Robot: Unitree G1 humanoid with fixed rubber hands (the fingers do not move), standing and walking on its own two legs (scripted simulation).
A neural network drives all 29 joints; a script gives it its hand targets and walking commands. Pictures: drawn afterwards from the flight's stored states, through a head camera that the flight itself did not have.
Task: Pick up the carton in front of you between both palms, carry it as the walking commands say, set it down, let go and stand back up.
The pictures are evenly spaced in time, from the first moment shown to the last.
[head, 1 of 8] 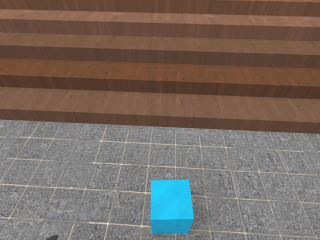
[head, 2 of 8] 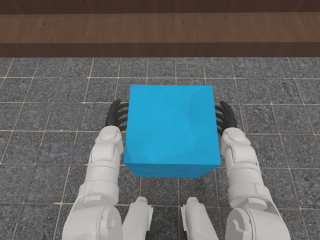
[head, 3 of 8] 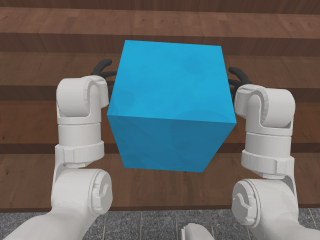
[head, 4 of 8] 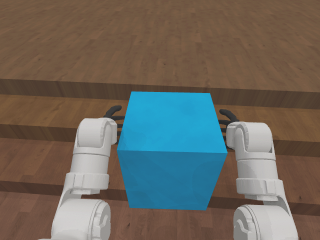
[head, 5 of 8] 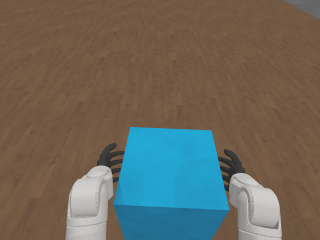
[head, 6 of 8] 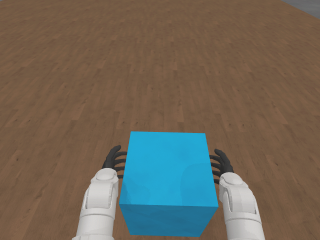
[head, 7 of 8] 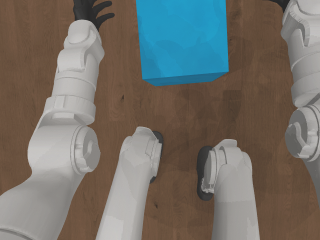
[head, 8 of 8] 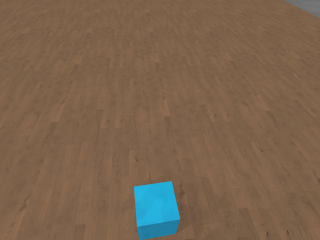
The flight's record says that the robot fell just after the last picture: no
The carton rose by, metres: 1.71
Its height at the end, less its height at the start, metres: +0.95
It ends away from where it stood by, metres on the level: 5.37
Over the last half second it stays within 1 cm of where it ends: yes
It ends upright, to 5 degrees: yes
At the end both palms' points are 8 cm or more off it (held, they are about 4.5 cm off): yes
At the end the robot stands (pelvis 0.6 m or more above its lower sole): yes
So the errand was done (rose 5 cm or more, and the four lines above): yes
